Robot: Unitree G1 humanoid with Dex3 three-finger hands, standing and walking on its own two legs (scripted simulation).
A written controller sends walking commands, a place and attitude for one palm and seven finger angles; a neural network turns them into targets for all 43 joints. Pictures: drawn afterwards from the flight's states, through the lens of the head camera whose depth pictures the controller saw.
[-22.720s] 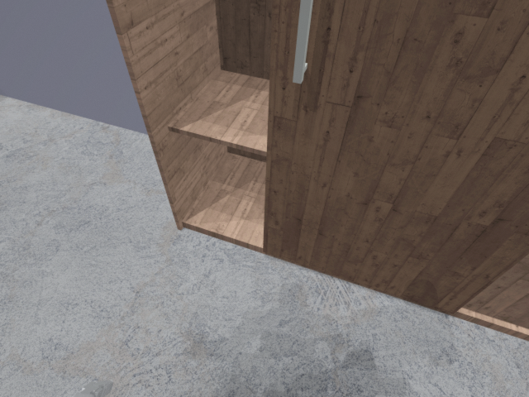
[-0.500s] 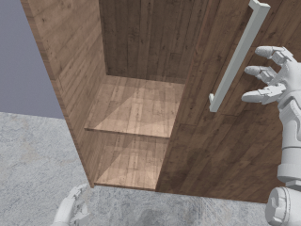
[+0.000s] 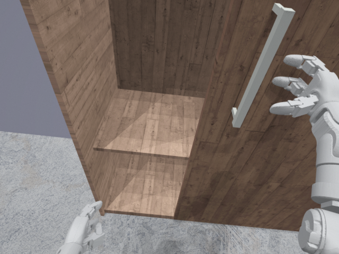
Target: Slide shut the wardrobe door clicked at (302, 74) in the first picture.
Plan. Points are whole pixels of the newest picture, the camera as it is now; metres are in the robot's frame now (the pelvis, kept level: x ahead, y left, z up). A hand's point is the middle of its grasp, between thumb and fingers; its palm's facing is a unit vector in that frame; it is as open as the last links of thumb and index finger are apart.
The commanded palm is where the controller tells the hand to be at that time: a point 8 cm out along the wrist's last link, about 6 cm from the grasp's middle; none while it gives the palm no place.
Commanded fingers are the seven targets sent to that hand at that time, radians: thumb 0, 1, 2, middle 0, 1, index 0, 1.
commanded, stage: move the hooked fingers beside the handle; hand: right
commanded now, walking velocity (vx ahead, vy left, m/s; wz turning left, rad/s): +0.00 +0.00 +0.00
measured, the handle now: (254, 74) +0.45 -0.15 +0.25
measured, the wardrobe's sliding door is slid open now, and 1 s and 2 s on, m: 0.40 0.40 0.40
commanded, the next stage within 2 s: none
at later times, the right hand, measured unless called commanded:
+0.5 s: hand (287, 95) +0.40 -0.21 +0.24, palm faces +0.08 +1.00 -0.03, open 14.0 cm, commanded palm +0.36 -0.26 +0.24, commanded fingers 0.00 0.50 -0.30 0.30 1.20 0.30 1.20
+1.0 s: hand (296, 89) +0.38 -0.21 +0.26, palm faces +0.09 +1.00 -0.02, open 14.0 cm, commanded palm +0.35 -0.26 +0.24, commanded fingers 0.00 0.50 -0.30 0.30 1.20 0.30 1.20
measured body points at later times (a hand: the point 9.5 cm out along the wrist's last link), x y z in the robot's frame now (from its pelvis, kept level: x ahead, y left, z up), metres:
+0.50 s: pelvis +0.00 +0.00 +0.00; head -0.01 +0.03 +0.45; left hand +0.17 +0.24 -0.09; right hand +0.39 -0.26 +0.24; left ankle +0.01 +0.11 -0.74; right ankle -0.03 -0.10 -0.74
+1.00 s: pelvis +0.00 +0.00 +0.00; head -0.02 +0.03 +0.45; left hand +0.18 +0.23 -0.09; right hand +0.37 -0.27 +0.26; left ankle +0.01 +0.11 -0.74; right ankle -0.03 -0.10 -0.74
